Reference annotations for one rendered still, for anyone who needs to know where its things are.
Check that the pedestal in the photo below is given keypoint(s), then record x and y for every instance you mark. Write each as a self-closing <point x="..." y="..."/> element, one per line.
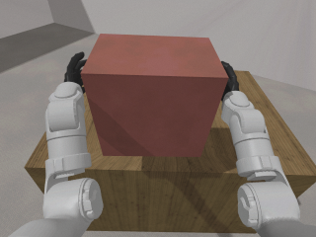
<point x="183" y="194"/>

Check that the robot left hand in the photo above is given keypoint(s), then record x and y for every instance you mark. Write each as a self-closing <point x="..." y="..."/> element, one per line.
<point x="73" y="70"/>

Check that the carton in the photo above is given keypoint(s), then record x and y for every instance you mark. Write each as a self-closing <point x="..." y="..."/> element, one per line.
<point x="153" y="96"/>

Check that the robot right hand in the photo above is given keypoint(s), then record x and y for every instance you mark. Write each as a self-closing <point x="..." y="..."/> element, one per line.
<point x="232" y="83"/>

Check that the right robot upper arm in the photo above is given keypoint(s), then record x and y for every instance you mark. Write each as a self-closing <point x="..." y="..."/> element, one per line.
<point x="271" y="209"/>

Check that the right robot forearm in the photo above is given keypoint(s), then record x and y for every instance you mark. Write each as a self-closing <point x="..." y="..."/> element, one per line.
<point x="255" y="156"/>

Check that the left robot upper arm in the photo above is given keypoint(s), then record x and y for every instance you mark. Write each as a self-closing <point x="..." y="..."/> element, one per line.
<point x="69" y="208"/>

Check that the left robot forearm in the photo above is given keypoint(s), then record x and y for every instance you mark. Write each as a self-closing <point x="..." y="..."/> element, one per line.
<point x="65" y="130"/>

